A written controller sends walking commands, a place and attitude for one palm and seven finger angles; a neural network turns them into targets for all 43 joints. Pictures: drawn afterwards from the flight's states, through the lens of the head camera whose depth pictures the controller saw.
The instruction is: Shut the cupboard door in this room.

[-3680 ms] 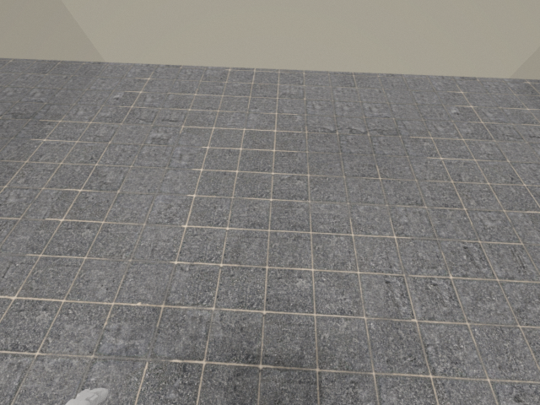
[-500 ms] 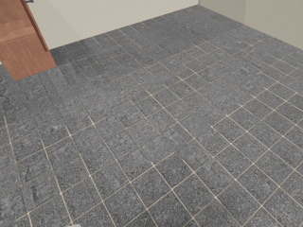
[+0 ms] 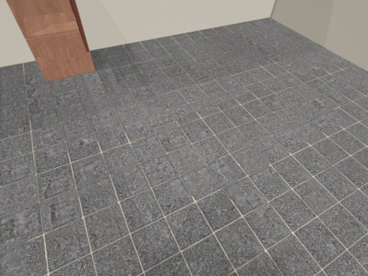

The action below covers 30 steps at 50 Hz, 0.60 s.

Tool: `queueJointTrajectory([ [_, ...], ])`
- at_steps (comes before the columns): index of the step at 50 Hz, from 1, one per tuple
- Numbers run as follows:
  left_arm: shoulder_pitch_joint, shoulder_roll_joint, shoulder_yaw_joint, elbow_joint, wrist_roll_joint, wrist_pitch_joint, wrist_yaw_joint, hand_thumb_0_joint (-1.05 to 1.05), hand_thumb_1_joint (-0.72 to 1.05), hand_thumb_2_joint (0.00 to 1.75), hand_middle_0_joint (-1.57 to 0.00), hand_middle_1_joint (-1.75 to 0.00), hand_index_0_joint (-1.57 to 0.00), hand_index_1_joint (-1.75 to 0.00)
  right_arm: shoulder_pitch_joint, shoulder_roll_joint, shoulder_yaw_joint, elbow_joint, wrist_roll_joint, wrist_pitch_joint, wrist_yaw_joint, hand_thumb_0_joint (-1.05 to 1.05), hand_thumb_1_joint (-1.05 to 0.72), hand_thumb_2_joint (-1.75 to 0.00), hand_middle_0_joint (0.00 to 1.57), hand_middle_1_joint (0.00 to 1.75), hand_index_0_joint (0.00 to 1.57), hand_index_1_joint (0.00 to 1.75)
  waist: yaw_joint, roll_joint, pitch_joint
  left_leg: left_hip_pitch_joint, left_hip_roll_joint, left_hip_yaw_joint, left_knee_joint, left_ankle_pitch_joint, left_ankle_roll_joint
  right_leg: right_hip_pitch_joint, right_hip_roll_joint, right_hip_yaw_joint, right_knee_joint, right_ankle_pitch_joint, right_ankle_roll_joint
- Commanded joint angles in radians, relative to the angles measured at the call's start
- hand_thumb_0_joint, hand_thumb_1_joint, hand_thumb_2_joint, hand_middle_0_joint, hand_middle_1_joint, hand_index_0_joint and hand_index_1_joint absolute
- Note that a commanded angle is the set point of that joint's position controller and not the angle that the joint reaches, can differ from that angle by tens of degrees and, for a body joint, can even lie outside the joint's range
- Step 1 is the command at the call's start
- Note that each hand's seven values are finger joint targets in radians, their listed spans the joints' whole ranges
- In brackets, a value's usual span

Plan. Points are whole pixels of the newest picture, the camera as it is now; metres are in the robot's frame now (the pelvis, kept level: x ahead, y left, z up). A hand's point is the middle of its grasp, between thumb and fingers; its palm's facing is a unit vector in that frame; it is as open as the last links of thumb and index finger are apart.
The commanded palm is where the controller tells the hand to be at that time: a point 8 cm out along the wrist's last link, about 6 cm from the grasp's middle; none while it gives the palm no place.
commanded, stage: stand and wait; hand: left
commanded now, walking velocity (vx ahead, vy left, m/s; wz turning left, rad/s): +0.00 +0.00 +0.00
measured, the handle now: out of the picture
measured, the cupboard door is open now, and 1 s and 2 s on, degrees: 87 87 87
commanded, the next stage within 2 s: turn or walk to find it in 0.34 s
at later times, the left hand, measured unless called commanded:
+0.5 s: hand out of the picture -0.02 +0.17 -0.17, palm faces +0.05 -0.98 -0.17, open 7.3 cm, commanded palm none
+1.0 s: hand out of the picture -0.02 +0.17 -0.18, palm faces +0.12 -0.98 -0.18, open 7.3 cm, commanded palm none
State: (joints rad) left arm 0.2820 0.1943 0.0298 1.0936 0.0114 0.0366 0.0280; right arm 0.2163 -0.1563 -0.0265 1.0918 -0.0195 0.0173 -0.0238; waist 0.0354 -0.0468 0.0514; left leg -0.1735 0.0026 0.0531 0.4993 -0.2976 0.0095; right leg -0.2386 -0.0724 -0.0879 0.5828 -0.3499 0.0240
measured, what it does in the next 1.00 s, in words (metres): stands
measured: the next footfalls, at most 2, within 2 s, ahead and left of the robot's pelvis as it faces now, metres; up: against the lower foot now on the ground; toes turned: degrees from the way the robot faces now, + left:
right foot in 1.84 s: +0.02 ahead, -0.13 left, +0.00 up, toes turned +18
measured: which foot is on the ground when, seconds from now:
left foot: down 0.00-1.00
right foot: down 0.00-1.00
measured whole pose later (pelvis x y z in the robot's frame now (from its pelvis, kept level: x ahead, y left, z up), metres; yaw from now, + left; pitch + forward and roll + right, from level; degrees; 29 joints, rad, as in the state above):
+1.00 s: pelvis -0.02 +0.00 +0.00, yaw +4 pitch +0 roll +0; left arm 0.26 0.14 0.03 1.09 0.02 0.02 0.03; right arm 0.26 -0.16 -0.02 1.08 -0.02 0.02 -0.02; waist 0.01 0.00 0.02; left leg -0.26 -0.01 -0.02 0.53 -0.27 0.01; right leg -0.24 -0.08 -0.15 0.51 -0.27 0.01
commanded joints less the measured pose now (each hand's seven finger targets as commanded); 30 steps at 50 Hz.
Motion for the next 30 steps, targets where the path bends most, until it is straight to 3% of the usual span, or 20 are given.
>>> queueJointTrajectory([
  [1, 0.028, 0.036, -0.005, -0.018, 0.001, -0.014, -0.001, 0.0, 0.9, 0.9, -0.2, -0.3, -0.2, -0.3, 0.006, -0.142, -0.015, -0.024, 0.006, -0.03, -0.024, 0.0, -0.9, -0.9, 0.2, 0.3, 0.2, 0.3, -0.012, 0.192, 0.001, -0.003, 0.227, -0.169, -0.193, 0.456, 0.106, -0.01, -0.017, 0.039, 0.023, -0.021, 0.006],
  [4, 0.08, 0.046, -0.013, 0.021, 0.007, -0.028, 0.0, 0.0, 0.9, 0.9, -0.2, -0.3, -0.2, -0.3, 0.006, -0.128, -0.014, -0.017, 0.013, -0.032, -0.02, 0.0, -0.9, -0.9, 0.2, 0.3, 0.2, 0.3, -0.005, 0.087, -0.019, -0.003, 0.15, -0.11, -0.123, 0.358, 0.05, 0.071, -0.04, 0.067, -0.184, 0.226, 0.004],
  [6, 0.049, 0.064, -0.014, 0.027, 0.006, -0.037, 0.001, 0.0, 0.9, 0.9, -0.2, -0.3, -0.2, -0.3, 0.024, -0.108, -0.014, -0.01, 0.017, -0.023, -0.014, 0.0, -0.9, -0.9, 0.2, 0.3, 0.2, 0.3, -0.03, -0.022, 0.011, -0.002, 0.112, -0.084, -0.127, 0.186, 0.013, 0.035, -0.063, 0.107, -0.217, 0.247, -0.015],
  [7, 0.038, 0.06, -0.016, 0.026, 0.005, -0.039, 0.001, 0.0, 0.9, 0.9, -0.2, -0.3, -0.2, -0.3, 0.034, -0.104, -0.01, -0.003, 0.015, -0.021, -0.013, 0.0, -0.9, -0.9, 0.2, 0.3, 0.2, 0.3, -0.037, -0.034, 0.029, 0.003, 0.106, -0.076, -0.138, 0.161, 0.009, 0.014, -0.069, 0.114, -0.232, 0.224, -0.02],
  [11, 0.041, 0.056, -0.018, 0.027, 0.003, -0.038, 0.004, 0.0, 0.9, 0.9, -0.2, -0.3, -0.2, -0.3, 0.058, -0.102, -0.001, 0.012, 0.013, -0.027, -0.01, 0.0, -0.9, -0.9, 0.2, 0.3, 0.2, 0.3, -0.033, 0.03, 0.032, -0.001, 0.108, -0.085, -0.177, 0.125, 0.013, 0.016, -0.052, 0.105, -0.249, 0.153, -0.019],
  [14, 0.049, 0.05, -0.018, 0.03, 0.002, -0.038, 0.003, 0.0, 0.9, 0.9, -0.2, -0.3, -0.2, -0.3, 0.067, -0.093, 0.003, 0.017, 0.011, -0.031, -0.01, 0.0, -0.9, -0.9, 0.2, 0.3, 0.2, 0.3, -0.029, 0.044, 0.044, -0.017, 0.106, -0.082, -0.196, 0.094, 0.013, 0.019, -0.05, 0.105, -0.259, 0.141, -0.019],
  [20, 0.047, 0.055, -0.005, 0.016, 0.0, -0.035, 0.007, 0.0, 0.9, 0.9, -0.2, -0.3, -0.2, -0.3, 0.096, -0.09, 0.002, 0.018, 0.01, -0.028, -0.008, 0.0, -0.9, -0.9, 0.2, 0.3, 0.2, 0.3, -0.024, 0.046, 0.046, -0.08, 0.101, -0.096, -0.181, 0.086, 0.013, 0.039, -0.055, 0.084, -0.233, 0.115, -0.018],
  [23, 0.039, 0.063, 0.009, -0.005, 0.003, -0.027, 0.009, 0.0, 0.9, 0.9, -0.2, -0.3, -0.2, -0.3, 0.095, -0.097, -0.007, 0.003, 0.006, -0.015, -0.004, 0.0, -0.9, -0.9, 0.2, 0.3, 0.2, 0.3, -0.021, 0.053, 0.06, -0.138, 0.099, -0.116, -0.157, 0.041, 0.02, 0.013, -0.06, 0.069, -0.204, 0.042, -0.017],
  [27, 0.026, 0.076, 0.029, -0.044, 0.005, -0.02, 0.011, 0.0, 0.9, 0.9, -0.2, -0.3, -0.2, -0.3, 0.108, -0.098, -0.02, -0.029, 0.0, -0.002, 0.003, 0.0, -0.9, -0.9, 0.2, 0.3, 0.2, 0.3, -0.02, 0.04, 0.046, -0.218, 0.087, -0.14, -0.113, -0.01, 0.026, 0.002, -0.08, 0.063, -0.181, -0.043, -0.025],
  [30, 0.024, 0.067, 0.03, -0.057, 0.006, -0.022, 0.011, 0.0, 0.9, 0.9, -0.2, -0.3, -0.2, -0.3, 0.136, -0.08, -0.019, -0.038, -0.003, -0.004, 0.003, 0.0, -0.9, -0.9, 0.2, 0.3, 0.2, 0.3, -0.028, 0.015, 0.006, -0.198, 0.071, -0.134, -0.081, -0.007, 0.025, -0.014, -0.092, 0.076, -0.188, -0.068, -0.037],
])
